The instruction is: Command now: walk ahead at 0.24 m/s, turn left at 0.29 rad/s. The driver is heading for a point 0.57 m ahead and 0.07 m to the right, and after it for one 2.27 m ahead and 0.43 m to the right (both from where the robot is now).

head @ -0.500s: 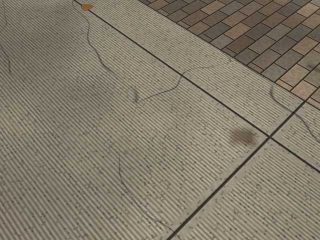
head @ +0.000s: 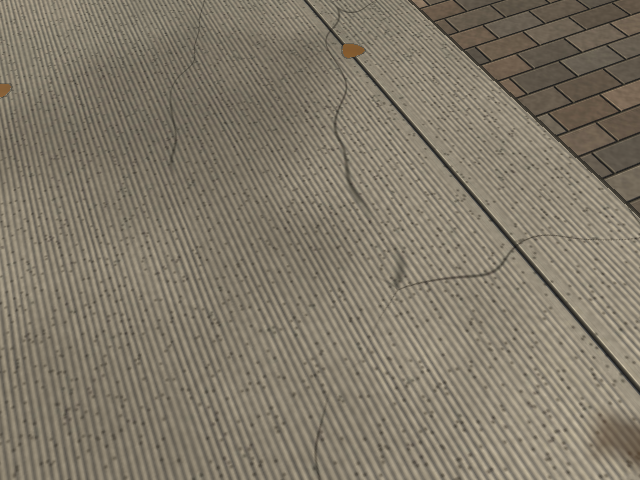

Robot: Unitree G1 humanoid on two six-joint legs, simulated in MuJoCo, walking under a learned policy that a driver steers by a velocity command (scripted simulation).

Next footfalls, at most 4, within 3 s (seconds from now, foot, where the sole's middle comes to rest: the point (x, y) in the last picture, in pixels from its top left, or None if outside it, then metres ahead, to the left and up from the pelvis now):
0.20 left None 0.20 0.13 -0.78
0.54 right None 0.17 -0.10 -0.78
0.88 left None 0.36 0.14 -0.78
1.18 right None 0.23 -0.10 -0.78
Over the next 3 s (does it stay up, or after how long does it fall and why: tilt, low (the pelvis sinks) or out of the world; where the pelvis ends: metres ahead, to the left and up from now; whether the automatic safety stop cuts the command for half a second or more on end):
stays up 0.94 -0.06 -0.01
